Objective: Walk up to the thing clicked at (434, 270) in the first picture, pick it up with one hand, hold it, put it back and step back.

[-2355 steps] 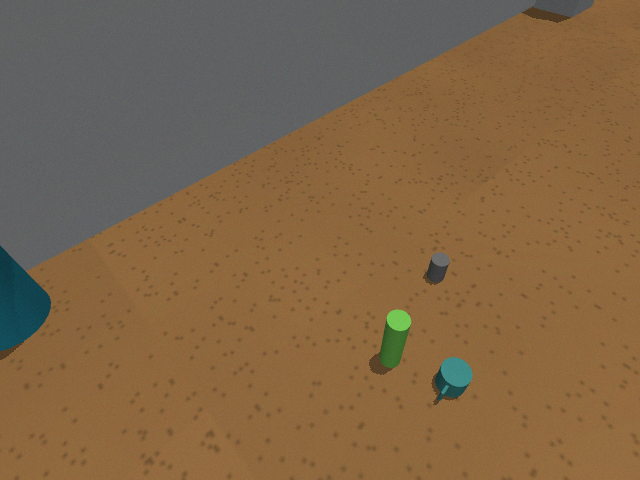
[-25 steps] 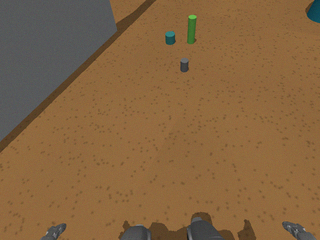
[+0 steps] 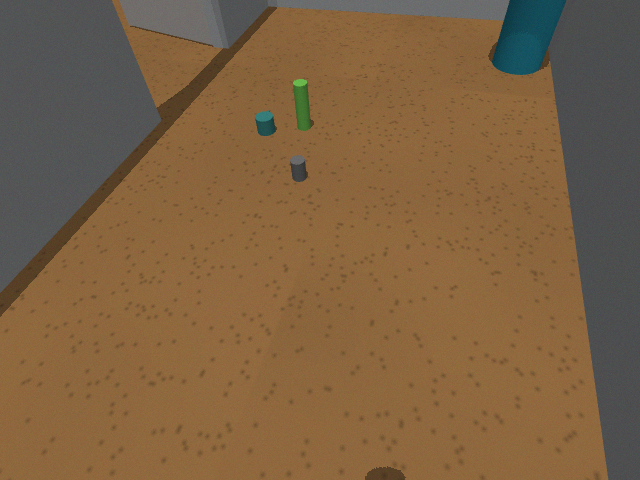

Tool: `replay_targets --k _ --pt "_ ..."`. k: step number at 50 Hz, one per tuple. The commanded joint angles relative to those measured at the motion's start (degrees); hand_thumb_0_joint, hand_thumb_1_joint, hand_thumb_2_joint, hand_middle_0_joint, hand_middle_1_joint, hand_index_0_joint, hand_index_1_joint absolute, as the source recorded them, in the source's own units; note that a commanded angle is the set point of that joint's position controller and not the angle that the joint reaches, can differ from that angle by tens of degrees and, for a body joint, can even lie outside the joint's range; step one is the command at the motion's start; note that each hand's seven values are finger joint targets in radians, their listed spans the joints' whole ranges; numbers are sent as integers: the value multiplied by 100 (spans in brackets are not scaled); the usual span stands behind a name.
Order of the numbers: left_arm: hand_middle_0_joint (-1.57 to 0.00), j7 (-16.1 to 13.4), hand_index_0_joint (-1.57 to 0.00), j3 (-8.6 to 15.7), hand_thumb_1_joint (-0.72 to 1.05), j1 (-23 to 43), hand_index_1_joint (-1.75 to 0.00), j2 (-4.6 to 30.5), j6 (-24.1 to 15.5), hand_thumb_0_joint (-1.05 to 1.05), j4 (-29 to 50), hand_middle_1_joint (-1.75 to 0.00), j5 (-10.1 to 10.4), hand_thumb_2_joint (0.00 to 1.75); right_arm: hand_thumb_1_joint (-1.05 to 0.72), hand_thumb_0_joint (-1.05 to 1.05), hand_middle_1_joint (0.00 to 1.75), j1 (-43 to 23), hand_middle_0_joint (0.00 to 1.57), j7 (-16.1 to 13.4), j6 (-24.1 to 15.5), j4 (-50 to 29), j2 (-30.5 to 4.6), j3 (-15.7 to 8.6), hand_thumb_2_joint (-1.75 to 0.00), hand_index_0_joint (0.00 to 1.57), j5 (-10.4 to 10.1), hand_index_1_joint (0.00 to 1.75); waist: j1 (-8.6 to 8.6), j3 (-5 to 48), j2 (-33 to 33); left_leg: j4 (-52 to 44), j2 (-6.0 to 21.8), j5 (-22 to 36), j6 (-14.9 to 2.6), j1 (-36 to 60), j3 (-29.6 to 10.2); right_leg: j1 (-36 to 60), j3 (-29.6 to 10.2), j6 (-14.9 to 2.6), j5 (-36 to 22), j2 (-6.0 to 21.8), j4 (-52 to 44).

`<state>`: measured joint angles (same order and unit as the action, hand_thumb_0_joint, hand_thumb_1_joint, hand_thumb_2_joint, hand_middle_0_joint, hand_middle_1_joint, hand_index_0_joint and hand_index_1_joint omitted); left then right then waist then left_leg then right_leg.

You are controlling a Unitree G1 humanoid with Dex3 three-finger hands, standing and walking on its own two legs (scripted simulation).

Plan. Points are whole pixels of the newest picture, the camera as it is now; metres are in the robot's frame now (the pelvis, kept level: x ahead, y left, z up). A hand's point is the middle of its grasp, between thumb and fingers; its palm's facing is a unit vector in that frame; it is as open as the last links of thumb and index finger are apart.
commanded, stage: walk up
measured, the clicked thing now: (298, 168) +1.48 +0.10 -0.70
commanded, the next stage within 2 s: stand in 0.80 s
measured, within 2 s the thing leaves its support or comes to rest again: neither
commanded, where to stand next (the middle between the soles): +0.08 +0.01 m, yaw -3 degrees
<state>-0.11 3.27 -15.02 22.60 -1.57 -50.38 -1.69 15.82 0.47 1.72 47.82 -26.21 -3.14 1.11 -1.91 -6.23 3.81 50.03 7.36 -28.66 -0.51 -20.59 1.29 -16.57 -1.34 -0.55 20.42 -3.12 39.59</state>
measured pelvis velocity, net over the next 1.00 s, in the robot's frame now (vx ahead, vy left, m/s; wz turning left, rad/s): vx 0.01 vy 0.01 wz -0.08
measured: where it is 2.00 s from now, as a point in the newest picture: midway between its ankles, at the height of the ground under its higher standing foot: outside the picture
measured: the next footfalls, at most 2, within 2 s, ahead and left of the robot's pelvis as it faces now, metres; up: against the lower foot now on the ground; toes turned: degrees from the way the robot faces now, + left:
left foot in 0.18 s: +0.08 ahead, +0.15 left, +0.00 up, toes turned +0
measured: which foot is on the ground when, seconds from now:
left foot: up 0.00-0.16, down 0.18-1.00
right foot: down 0.00-1.00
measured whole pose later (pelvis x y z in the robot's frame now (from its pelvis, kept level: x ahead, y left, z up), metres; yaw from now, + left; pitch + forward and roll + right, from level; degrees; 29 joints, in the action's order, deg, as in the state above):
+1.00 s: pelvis +0.01 +0.01 +0.03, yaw -5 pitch -3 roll +0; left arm 0.1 0.5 -2.6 19.6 -0.8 -65.2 -0.2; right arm 4.6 1.1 -0.2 65.0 -20.5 -0.7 0.5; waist -1.7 -3.9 0.4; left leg 21.9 3.3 -10.5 1.7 -8.6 3.8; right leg -8.4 -6.0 1.4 11.5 -0.5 22.5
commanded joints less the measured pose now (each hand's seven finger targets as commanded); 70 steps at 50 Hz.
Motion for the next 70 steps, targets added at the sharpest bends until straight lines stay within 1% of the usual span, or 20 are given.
replay_targets --k 1,3,5,8,9,10,11,12,13,15,16,18,20,24,34,44,56,63,68,70 --pt "-20 -97 -20 413 90 92 -30 1618 -155 0 452 -30 56 90 -90 0 30 -227 20 -66 -303 -447 -1043 -262 -90 20 -65 30 177 163 -1106 386 -122 -486 -103 -742 -352 128 -2430 -1288 -620 1749 -1616" --pt "-20 -139 -20 314 90 234 -30 1405 -183 0 403 -30 63 90 -90 0 30 -53 20 -41 -298 -187 -844 -188 -90 20 -105 30 93 288 -1297 -101 -214 295 -69 -521 -173 211 -1809 -962 -1103 1293 -1545" --pt "-20 -121 -20 281 90 319 -30 1440 -193 0 404 -30 48 90 -90 0 30 -8 20 -39 -312 -77 -781 -151 -90 20 -72 30 120 517 -1462 -534 -337 519 -90 72 4 -112 -1662 -900 -1420 1149 -1378" --pt "-20 -93 -20 203 90 743 -30 1268 -88 0 391 -30 139 90 -90 0 30 268 20 -63 -392 235 -696 -171 -90 20 -43 30 -148 573 -1292 -1860 -525 1505 -98 1114 160 -734 -1169 -641 -1066 910 -846" --pt "-20 -90 -20 124 90 796 -30 1019 -79 0 411 -30 168 90 -90 0 30 314 20 -87 -434 282 -875 -224 -90 20 2 30 -211 692 -776 -2239 -132 1673 -212 1324 -436 -892 -981 -421 -1052 764 -468" --pt "-20 -90 -20 60 90 633 -30 792 -75 0 369 -30 229 90 -90 0 30 105 20 -103 -485 230 -1091 -245 -90 20 44 30 -73 759 -157 -2841 566 1392 -467 1259 -1462 -960 -762 -190 -671 323 34" --pt "-20 -119 -20 55 90 402 -30 838 -48 0 198 -30 252 90 -90 0 30 -343 20 -80 -491 146 -1323 -235 -90 20 9 30 144 716 174 -3234 1244 471 -941 650 -2258 -604 -348 -106 379 76 217" --pt "-20 -132 -20 114 90 213 -30 1052 -55 0 -28 -30 200 90 -90 0 30 -815 20 -41 -473 117 -1359 -235 -90 20 -13 30 320 576 200 -3087 1321 158 -1101 35 -2094 70 -271 -113 714 320 220" --pt "-20 -120 -20 104 90 58 -30 1029 -112 0 -193 -30 160 90 -90 0 30 -1040 20 -25 -439 160 -1134 -150 -90 20 -8 30 499 550 120 -2760 963 435 -818 -160 -1505 511 -402 -167 431 400 -491" --pt "-20 -89 -20 137 90 431 -30 1175 -204 0 -255 -30 135 90 -90 0 30 -961 20 -13 -402 240 -762 -27 -90 20 -61 30 265 449 -317 -2030 -36 1268 -235 3 -409 359 -1310 -382 -957 675 -1189" --pt "-20 -87 -20 150 90 729 -30 1275 -212 0 -237 -30 150 90 -90 0 30 -770 20 -18 -403 350 -691 -8 -90 20 -64 30 116 348 -354 -1955 -209 1327 -104 155 -207 117 -1512 -446 -1039 837 -1249" --pt "-20 -81 -20 79 90 981 -30 1193 -182 0 -272 -30 178 90 -90 0 30 -607 20 -11 -411 599 -780 -25 -90 20 -72 30 17 381 -87 -2446 -25 1002 -175 606 -391 -192 -1186 -363 -972 775 -1104" --pt "-20 -83 -20 17 90 798 -30 1023 -158 0 -451 -30 196 90 -90 0 30 -979 20 -2 -414 621 -815 -31 -90 20 -75 30 198 523 1 -2587 195 1170 -292 680 -569 41 -833 -250 -1143 526 -1060" --pt "-20 -87 -20 17 90 1035 -30 1097 -176 0 -641 -30 163 90 -90 0 30 -962 20 -19 -390 800 -702 -4 -90 20 -124 30 88 847 -500 -2310 1 1827 -191 1007 -158 306 -1083 -271 -1750 760 -1295" --pt "-20 -93 -20 -62 90 1324 -30 970 -116 0 -983 -30 175 90 -90 0 30 -1282 20 -6 -331 1175 -714 -5 -90 20 -112 30 78 879 -518 -2662 105 1907 -183 1545 -94 228 -1043 -175 -1678 749 -1660" --pt "-20 -50 -20 -53 90 1320 -30 944 -53 0 -1189 -30 150 90 -90 0 30 -1478 20 -48 -353 1278 -722 0 -90 20 -56 30 126 993 -490 -3009 130 2578 -52 1636 -225 789 -860 -35 -2439 836 -1913" --pt "-20 -16 -20 -46 90 1319 -30 890 -14 0 -1249 -30 106 90 -90 0 30 -1526 20 -31 -346 1351 -656 -13 -90 20 -41 30 143 659 -266 -3526 152 1263 -19 1313 -446 696 -745 2 -1306 811 -2267" --pt "-20 -23 -20 -43 90 1282 -30 968 -67 0 -1216 -30 99 90 -90 0 30 -1398 20 -8 -331 1358 -610 -32 -90 20 -40 30 63 821 -436 -3308 92 1747 -38 1558 -384 623 -770 14 -1505 895 -2376" --pt "-20 -22 -20 -52 90 1149 -30 931 -48 0 -1223 -30 109 90 -90 0 30 -1401 20 -14 -315 1366 -622 -25 -90 20 -41 30 104 720 -355 -3385 100 1567 -53 1436 -442 629 -729 11 -1401 881 -2390" --pt "-20 -17 -20 -55 90 1102 -30 922 -56 0 -1216 -30 109 90 -90 0 30 -1429 20 -15 -332 1351 -634 -26 -90 20 -37 30 123 859 -362 -3321 112 1973 -56 1547 -428 721 -699 8 -1675 906 -2306"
